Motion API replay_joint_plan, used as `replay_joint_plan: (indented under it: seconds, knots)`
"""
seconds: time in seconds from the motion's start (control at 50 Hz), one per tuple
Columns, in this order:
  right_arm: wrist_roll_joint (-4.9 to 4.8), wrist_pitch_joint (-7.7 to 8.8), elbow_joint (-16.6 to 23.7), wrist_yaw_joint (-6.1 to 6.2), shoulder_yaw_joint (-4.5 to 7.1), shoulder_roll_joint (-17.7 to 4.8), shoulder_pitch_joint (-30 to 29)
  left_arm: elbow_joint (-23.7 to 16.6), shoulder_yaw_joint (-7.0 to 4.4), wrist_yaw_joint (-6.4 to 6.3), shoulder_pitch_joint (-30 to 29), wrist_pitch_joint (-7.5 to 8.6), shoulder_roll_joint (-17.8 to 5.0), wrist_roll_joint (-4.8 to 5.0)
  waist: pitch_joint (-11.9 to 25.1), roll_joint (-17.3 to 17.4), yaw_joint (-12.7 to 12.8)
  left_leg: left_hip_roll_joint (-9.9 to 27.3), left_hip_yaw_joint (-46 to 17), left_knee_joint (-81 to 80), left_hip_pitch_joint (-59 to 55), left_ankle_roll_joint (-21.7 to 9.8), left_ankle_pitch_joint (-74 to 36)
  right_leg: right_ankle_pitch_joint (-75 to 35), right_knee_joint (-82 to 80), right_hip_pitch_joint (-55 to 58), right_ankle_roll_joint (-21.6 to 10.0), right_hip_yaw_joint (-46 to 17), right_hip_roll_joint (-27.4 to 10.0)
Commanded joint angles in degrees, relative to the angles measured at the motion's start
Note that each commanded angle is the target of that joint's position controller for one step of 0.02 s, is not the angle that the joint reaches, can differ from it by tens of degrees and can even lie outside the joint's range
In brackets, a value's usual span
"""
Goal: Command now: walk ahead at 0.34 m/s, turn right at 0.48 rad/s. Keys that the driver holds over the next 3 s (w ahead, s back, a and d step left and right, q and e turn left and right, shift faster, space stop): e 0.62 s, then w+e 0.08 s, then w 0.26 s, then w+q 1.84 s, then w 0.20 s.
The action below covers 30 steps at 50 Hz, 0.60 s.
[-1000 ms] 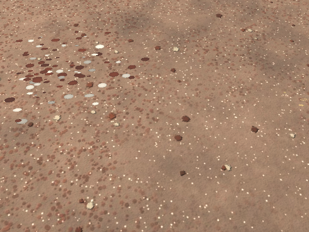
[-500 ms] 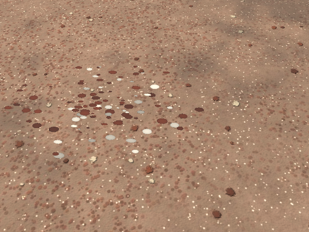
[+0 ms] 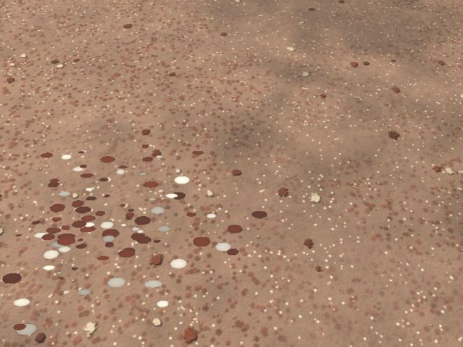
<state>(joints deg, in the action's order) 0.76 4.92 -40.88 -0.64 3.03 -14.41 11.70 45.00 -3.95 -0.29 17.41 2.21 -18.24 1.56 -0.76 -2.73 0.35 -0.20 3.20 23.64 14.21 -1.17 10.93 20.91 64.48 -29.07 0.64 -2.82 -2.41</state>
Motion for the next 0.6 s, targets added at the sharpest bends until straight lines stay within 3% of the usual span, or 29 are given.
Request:
replay_joint_plan:
  seconds: [0.02, 0.08, 0.14, 0.22, 0.24, 0.26, 0.28, 0.3, 0.32, 0.34, 0.36, 0.38, 0.4, 0.44, 0.52, 0.6]
  knots:
    - [0.06, 1.08, 2.3, 0.44, 2.1, -7.0, -2.5, -5.2, -0.73, 0.04, 0.2, -0.83, -1.6, -0.54, 0.2, 9.1, 1.0, 15.4, -8.1, -10.3, -6.1, -9.9, -32.1, -3.6, -2.5, -8.5, 1.9, -1.1, -3.1]
    - [-0.25, 0.24, 1.3, 1.58, 2.91, -9.3, -3.3, -7.2, 0.04, 0.99, -3.1, -1.25, 0.1, -0.88, 1.3, 8.5, 0.5, 14.2, -1.1, -10.3, -5.1, -9.4, -33.6, -13.2, -13.9, -4.8, 2.0, 1.1, -2.9]
    - [-0.94, -0.72, 0.2, 2.3, 3.26, -10.8, -2.6, -9.1, -0.13, 2.51, -7.2, -1.33, -0.7, -1.03, 2.5, 8.0, -0.7, 14.2, 2.3, -9.0, -6.2, -8.2, -31.8, -20.0, -23.0, 0.1, 0.6, 2.6, -1.7]
    - [-2.86, -1.72, -0.6, 2.36, 4.13, -12.9, -2.7, -11.6, -1.6, 3.65, -8.7, -2.06, -3.9, -1.38, 3.2, 7.9, 0.1, 16.2, 3.0, -1.0, -10.1, -6.2, -32.4, -13.9, -29.0, 3.1, -2.7, 4.3, 0.0]
    - [-3.31, -2.01, -0.5, 2.46, 4.25, -13.0, -3.2, -11.3, -2.26, 3.57, -6.2, -2.12, -4.9, -1.5, 4.3, 7.2, 1.7, 15.1, 4.2, 4.5, -9.8, -5.0, -34.5, -14.8, -32.6, 7.3, -4.1, 5.7, 1.8]
    - [-3.04, -2.19, -0.8, 2.41, 3.88, -11.6, -1.6, -10.0, -3.54, 2.95, -1.1, -2.07, -7.3, -1.65, 7.1, 4.5, 3.7, 11.9, 5.9, 14.1, -7.8, -2.9, -32.6, -19.7, -36.3, 15.5, -6.0, 6.3, 4.3]
    - [-0.75, -2.11, -0.4, 2.09, 3.02, -9.7, 1.9, -10.3, -5.16, 1.47, 2.6, -2.22, -13.2, -1.66, 10.8, -6.3, 4.3, 7.4, 7.6, 30.4, 3.4, 1.5, -13.3, -45.9, -37.5, 28.0, -10.3, -6.4, -4.7]
    - [1.83, -1.99, 1.3, 1.46, 1.25, -5.4, 7.1, -12.8, -4.92, 0.81, -0.4, -2.09, -17.5, -2.72, 17.1, -15.9, -1.1, -2.5, 2.2, 49.9, 21.4, 5.6, 31.6, -60.3, -36.5, 40.8, -23.6, -30.4, -19.2]
    - [-0.02, -2.15, 0.4, 0.91, 1.91, -9.9, 4.3, -13.8, -4.03, 1.42, -0.1, -1.9, -13.1, -2.38, 23.7, -7.4, 3.5, -1.3, -8.3, 54.2, 22.8, 4.9, 28.8, -46.8, -40.8, 39.5, -24.9, -31.9, -18.8]
    - [-1.69, -2.59, 1.4, 0.95, 2.24, -11.1, 0.4, -14.0, -3.31, 1.62, -3.4, -1.52, -10.8, -1.93, 17.3, -4.2, 2.8, 0.5, -8.3, 53.2, 25.2, 3.9, 23.8, -38.2, -42.1, 34.2, -21.7, -26.1, -16.1]
    - [-1.14, -3.12, 1.1, 1.57, 2.19, -10.4, -0.8, -13.6, -2.88, 1.38, -5.7, -1.64, -8.8, -0.83, 12.3, -0.3, 1.5, 2.4, -8.1, 49.1, 25.5, 3.8, 19.7, -30.2, -43.2, 28.4, -18.0, -22.0, -12.7]
    - [-0.37, -3.76, 1.0, 2.32, 2.34, -10.5, -1.8, -13.9, -2.45, 0.94, -7.7, -2.12, -7.8, -0.56, 9.3, 0.0, 0.4, 3.3, -8.2, 44.9, 23.8, 3.9, 16.7, -25.4, -44.4, 22.6, -15.9, -19.8, -10.7]
    - [-0.2, -4.32, 1.0, 2.5, 2.45, -10.6, -1.4, -14.4, -2.38, 0.57, -9.4, -2.49, -7.9, -1.19, 8.1, -1.4, -1.1, 3.0, -7.8, 42.5, 19.8, 4.1, 14.4, -23.9, -45.6, 17.1, -15.1, -18.1, -8.8]
    - [-0.12, -4.6, 0.6, 2.63, 2.12, -9.1, -0.1, -14.9, -2.63, -0.01, -10.4, -2.75, -8.4, -2.22, 8.5, -3.1, -2.0, 1.3, -7.0, 37.7, 16.2, 4.8, 12.3, -25.3, -46.1, 13.5, -15.0, -16.7, -7.1]
    - [-0.19, -4.71, 0.9, 2.68, 1.39, -7.4, -2.0, -14.7, -3.11, -1.25, -9.7, -3.26, -9.1, -1.53, 9.5, -3.6, -0.9, 0.2, -8.2, 28.1, 13.7, 5.8, 8.5, -17.3, -45.8, 12.6, -14.3, -18.1, -5.8]
    - [-0.66, -4.37, 1.7, 2.04, 1.51, -7.7, -4.0, -14.8, -3.21, -1.26, -9.5, -4.06, -9.0, -1.55, 8.0, -5.8, 0.3, -1.0, -8.7, 20.5, 10.6, 5.3, 7.8, -8.0, -46.0, 11.5, -13.1, -22.3, -5.0]
